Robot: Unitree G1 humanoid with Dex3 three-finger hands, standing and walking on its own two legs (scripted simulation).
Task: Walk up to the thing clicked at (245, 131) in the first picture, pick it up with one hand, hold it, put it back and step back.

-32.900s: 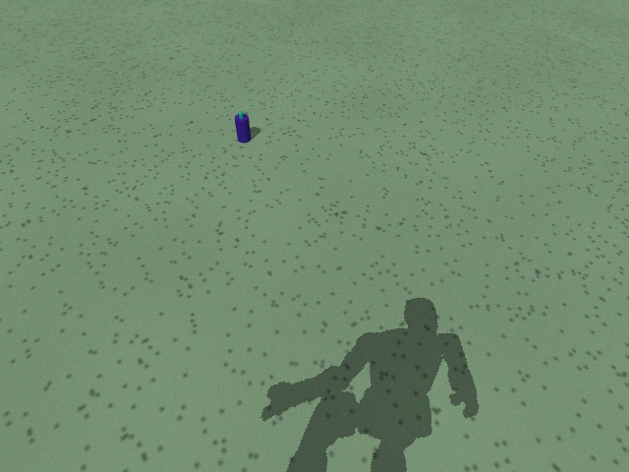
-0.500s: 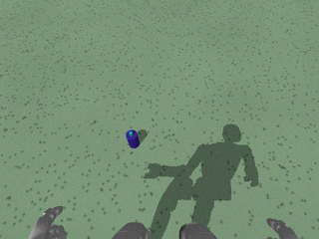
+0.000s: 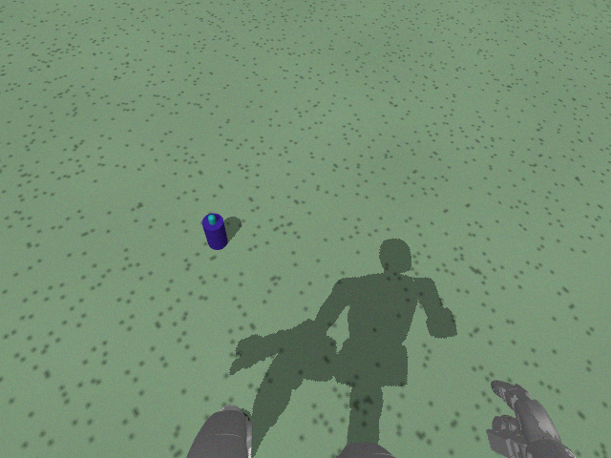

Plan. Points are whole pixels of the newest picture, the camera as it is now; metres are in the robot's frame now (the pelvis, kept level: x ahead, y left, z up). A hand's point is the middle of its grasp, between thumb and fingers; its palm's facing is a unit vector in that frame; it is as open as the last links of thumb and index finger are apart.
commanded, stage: step back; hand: left
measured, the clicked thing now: (214, 229) +0.82 +0.31 -0.67
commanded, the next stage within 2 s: stand in 1.64 s
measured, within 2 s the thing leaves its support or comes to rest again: neither
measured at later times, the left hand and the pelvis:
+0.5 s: hand out of the picture -0.04 +0.24 -0.14, palm faces +0.11 -0.93 -0.36, open 7.4 cm; pelvis -0.15 -0.03 +0.01, yaw +8 degrees
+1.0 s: hand out of the picture -0.22 +0.23 -0.13, palm faces +0.10 -0.91 -0.40, open 7.4 cm; pelvis -0.24 -0.05 +0.01, yaw +6 degrees
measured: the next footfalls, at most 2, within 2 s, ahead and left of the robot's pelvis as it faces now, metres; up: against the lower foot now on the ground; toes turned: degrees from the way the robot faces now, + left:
right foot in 0.02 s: +0.00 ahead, -0.14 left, +0.00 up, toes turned +4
left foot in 0.38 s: -0.11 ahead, +0.08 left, +0.00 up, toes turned +6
